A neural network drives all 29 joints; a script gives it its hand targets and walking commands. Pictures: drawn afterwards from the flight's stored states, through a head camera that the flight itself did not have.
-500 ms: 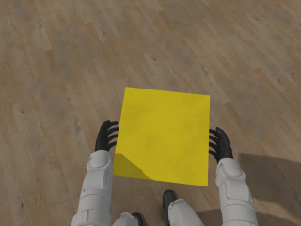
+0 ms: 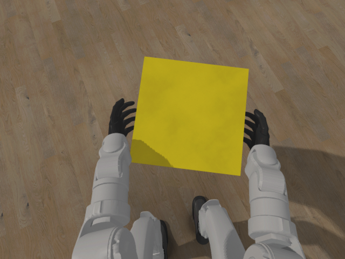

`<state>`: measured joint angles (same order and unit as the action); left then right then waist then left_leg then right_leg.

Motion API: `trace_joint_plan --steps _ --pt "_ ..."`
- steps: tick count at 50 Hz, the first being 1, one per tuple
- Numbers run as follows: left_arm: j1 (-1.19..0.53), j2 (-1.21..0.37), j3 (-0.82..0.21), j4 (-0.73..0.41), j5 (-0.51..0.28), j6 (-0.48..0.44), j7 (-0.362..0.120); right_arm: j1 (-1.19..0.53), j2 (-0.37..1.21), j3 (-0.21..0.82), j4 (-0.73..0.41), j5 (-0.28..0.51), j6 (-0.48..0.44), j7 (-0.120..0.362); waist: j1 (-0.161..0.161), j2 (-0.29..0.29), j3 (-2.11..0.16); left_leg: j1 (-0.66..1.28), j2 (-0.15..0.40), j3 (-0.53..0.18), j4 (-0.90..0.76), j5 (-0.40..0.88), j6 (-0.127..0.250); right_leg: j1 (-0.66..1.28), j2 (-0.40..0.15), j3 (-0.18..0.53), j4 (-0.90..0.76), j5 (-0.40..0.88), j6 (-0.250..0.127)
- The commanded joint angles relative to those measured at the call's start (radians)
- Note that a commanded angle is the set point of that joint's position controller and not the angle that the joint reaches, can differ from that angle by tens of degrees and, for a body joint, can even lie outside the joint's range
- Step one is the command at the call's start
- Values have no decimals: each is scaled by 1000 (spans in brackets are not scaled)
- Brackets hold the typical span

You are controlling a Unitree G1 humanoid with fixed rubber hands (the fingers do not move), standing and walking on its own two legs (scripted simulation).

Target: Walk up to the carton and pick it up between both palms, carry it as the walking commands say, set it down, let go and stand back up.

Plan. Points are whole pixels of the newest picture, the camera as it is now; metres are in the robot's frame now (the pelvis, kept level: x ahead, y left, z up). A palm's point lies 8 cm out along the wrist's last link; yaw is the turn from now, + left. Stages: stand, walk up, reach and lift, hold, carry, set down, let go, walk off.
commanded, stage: set down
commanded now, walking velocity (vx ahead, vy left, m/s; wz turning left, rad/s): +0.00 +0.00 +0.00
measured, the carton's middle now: (187, 122) +0.46 -0.03 -0.15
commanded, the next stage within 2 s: none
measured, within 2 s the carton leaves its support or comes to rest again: neither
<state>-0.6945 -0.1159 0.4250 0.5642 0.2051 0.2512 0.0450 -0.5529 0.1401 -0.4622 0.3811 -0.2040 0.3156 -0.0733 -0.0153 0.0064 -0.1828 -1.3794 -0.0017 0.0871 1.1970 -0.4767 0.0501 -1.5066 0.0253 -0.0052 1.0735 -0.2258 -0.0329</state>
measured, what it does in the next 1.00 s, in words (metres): lowers itself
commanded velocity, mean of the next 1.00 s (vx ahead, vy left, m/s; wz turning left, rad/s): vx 0.00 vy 0.00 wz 0.00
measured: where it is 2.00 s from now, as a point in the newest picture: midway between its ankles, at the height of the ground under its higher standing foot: (181, 241)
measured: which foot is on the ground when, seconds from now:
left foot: down 0.00-1.00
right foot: down 0.00-1.00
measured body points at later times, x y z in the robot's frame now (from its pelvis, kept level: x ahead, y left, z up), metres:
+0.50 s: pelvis +0.00 +0.01 -0.06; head +0.28 +0.00 +0.30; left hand +0.46 +0.12 -0.18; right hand +0.41 -0.20 -0.17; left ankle +0.03 +0.10 -0.62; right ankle +0.12 -0.10 -0.62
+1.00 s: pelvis -0.03 -0.01 -0.13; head +0.29 -0.02 +0.19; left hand +0.48 +0.13 -0.26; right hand +0.44 -0.20 -0.26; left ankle +0.02 +0.10 -0.62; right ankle +0.12 -0.10 -0.62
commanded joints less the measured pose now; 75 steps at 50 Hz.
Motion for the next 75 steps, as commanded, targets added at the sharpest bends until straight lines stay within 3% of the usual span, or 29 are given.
trace_joint_plan --steps 1,2,3,9,10,11,13,15,21,24,28,29,30,31,34,38,44,47,53,56,57,59,60,62,64,65,67,70,75 --pt "-559 -815 -533 117 -50 30 -360 -714 769 591 121 74 -6 321 -13 32 -725 -3 -138 -142 -101 73 6 619 58 71 87 35 27" --pt "-564 -819 -540 103 -57 25 -359 -724 769 614 108 83 -8 323 -2 31 -751 -14 -140 -139 -92 84 5 622 61 66 106 54 27" --pt "-584 -827 -555 105 -69 28 -357 -717 745 593 111 76 -10 324 -38 41 -765 -10 -139 -146 -79 104 -4 593 61 60 116 74 23" --pt "-639 -830 -627 33 -124 11 -318 -765 697 642 53 125 -32 344 -49 48 -921 29 -140 -158 -11 255 -29 483 73 28 211 203 22" --pt "-673 -838 -660 -13 -135 8 -312 -738 699 636 57 131 -35 348 -60 79 -951 60 -140 -162 -3 300 -34 458 74 32 219 235 16" --pt "-681 -837 -666 -35 -145 1 -297 -790 686 669 14 159 -41 349 -36 79 -1009 77 -142 -170 10 324 -36 464 74 32 238 243 15" --pt "-658 -841 -680 -18 -151 2 -282 -754 656 650 39 154 -43 353 -66 92 -993 108 -134 -178 28 411 -47 383 79 18 249 264 18" --pt "-648 -851 -687 -20 -159 1 -264 -758 653 664 43 165 -45 355 -61 77 -1036 120 -138 -184 45 444 -49 360 83 8 269 272 20" --pt "-633 -791 -630 42 -114 -7 -253 -760 659 602 129 160 -48 352 -37 59 -886 -19 -141 -164 92 376 -42 253 75 17 303 256 26" --pt "-679 -780 -628 29 -125 -15 -255 -818 657 609 96 165 -52 342 -48 47 -923 -81 -146 -158 121 335 -37 283 72 23 326 262 28" --pt "-712 -734 -608 37 -125 -18 -262 -882 666 628 67 187 -53 326 -13 28 -945 -165 -154 -131 164 287 -29 317 71 34 357 257 36" --pt "-751 -733 -622 19 -146 -21 -264 -893 666 630 61 184 -50 319 -43 9 -1001 -180 -161 -127 183 294 -31 358 73 34 366 289 37" --pt "-732 -734 -616 39 -145 -16 -265 -896 653 644 42 192 -54 313 -34 28 -1012 -194 -162 -115 200 300 -33 371 71 40 377 310 36" --pt "-766 -735 -619 47 -156 -15 -271 -925 667 640 56 184 -44 309 -57 -11 -1002 -219 -165 -121 205 237 -25 367 74 32 380 251 44" --pt "-826 -721 -602 60 -158 -2 -281 -986 637 616 65 179 -36 296 -41 19 -966 -292 -169 -99 225 160 -29 351 68 36 399 167 41" --pt "-858 -712 -555 109 -162 14 -297 -1049 637 593 92 156 -12 284 -42 -20 -940 -368 -171 -94 243 65 -15 334 68 25 427 70 45" --pt "-963 -675 -583 64 -196 24 -302 -1136 633 624 34 199 -5 281 -35 -9 -1065 -376 -175 -74 316 99 -16 368 71 24 493 129 47" --pt "-953 -669 -543 112 -168 30 -303 -1113 632 565 144 165 8 288 -29 -13 -921 -441 -169 -85 315 55 -15 255 67 12 514 72 44" --pt "-978 -685 -537 132 -175 27 -297 -1113 598 525 190 158 -6 302 -64 40 -908 -446 -165 -86 367 94 -31 148 63 11 556 100 32" --pt "-1024 -679 -574 66 -204 17 -288 -1145 583 550 146 180 -17 308 -65 40 -993 -414 -162 -97 396 155 -35 148 60 8 592 160 28" --pt "-1050 -666 -613 13 -230 4 -279 -1180 581 587 99 199 -26 308 -66 5 -1079 -384 -159 -105 409 212 -37 177 60 1 617 220 35" --pt "-1064 -662 -638 8 -238 2 -264 -1160 563 586 115 218 -33 307 -65 71 -1089 -339 -159 -99 428 236 -47 129 57 2 634 219 30" --pt "-1083 -668 -644 3 -258 2 -258 -1193 542 592 100 213 -31 305 -84 31 -1111 -342 -160 -114 439 231 -43 139 60 -6 645 212 31" --pt "-1084 -678 -659 -10 -264 1 -248 -1197 530 600 92 224 -36 302 -80 59 -1107 -333 -160 -107 448 257 -50 119 53 -6 655 227 25" --pt "-1092 -641 -639 12 -261 -6 -235 -1217 526 590 142 231 -35 301 -66 21 -1073 -361 -161 -106 465 224 -44 101 51 -9 675 194 30" --pt "-1097 -637 -641 12 -254 -7 -228 -1212 524 581 139 233 -40 301 -64 56 -1062 -348 -157 -112 462 240 -45 64 52 -11 684 204 28" --pt "-1095 -626 -625 33 -260 -13 -224 -1211 508 560 178 228 -39 303 -76 17 -995 -392 -155 -113 479 198 -42 35 50 -15 694 166 30" --pt "-1096 -602 -588 96 -241 -15 -220 -1222 489 530 224 225 -46 303 -63 36 -919 -437 -154 -99 507 163 -46 18 44 -6 705 136 27" --pt "-1133 -600 -583 123 -257 -24 -222 -1230 470 495 275 223 -54 297 -86 42 -883 -491 -152 -89 546 120 -45 28 35 3 739 134 22"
